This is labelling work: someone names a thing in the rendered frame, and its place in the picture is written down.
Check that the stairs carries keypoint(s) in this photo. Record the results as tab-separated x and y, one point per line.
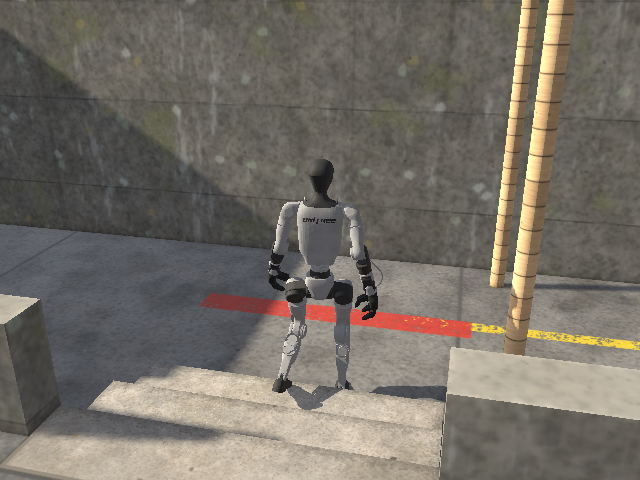
378	425

